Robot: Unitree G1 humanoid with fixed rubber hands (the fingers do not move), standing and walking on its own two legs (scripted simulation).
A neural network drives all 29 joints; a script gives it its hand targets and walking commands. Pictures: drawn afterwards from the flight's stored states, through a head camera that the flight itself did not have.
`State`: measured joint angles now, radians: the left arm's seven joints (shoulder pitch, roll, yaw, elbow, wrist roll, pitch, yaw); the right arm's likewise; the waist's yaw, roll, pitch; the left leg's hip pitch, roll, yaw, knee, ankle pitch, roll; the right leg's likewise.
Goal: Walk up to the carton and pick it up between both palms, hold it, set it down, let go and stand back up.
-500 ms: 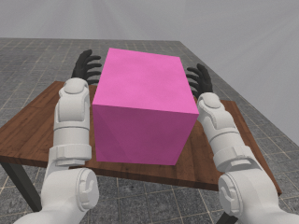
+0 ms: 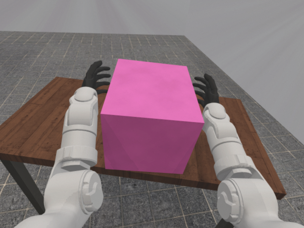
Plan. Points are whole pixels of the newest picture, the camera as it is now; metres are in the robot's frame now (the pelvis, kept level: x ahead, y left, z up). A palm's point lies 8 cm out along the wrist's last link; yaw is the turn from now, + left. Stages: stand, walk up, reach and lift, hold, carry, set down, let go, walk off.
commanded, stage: set down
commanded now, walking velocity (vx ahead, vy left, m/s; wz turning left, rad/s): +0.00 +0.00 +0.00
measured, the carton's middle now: (149, 113) +0.43 -0.01 +0.13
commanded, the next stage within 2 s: none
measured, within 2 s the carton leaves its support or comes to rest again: rests again in 1.14 s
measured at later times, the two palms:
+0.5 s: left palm (93, 101) +0.42 +0.15 +0.18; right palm (206, 112) +0.39 -0.17 +0.17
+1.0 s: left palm (96, 108) +0.41 +0.14 +0.16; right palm (206, 120) +0.38 -0.17 +0.15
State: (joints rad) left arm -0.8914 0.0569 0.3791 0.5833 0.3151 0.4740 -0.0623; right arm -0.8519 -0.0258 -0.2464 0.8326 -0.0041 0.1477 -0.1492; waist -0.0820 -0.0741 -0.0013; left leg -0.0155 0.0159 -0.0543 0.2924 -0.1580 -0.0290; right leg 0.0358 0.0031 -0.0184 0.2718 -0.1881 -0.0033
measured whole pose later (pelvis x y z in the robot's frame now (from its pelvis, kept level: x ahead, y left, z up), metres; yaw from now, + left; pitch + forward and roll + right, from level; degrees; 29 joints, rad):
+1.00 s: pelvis -0.01 +0.00 +0.00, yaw -2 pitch -4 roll +0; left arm -0.89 0.00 0.48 0.78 0.36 0.26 -0.07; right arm -0.79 0.04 -0.48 0.87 -0.25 -0.01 -0.07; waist -0.01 -0.06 0.02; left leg -0.06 0.03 0.01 0.26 -0.13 -0.03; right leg -0.04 0.00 -0.01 0.26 -0.16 0.00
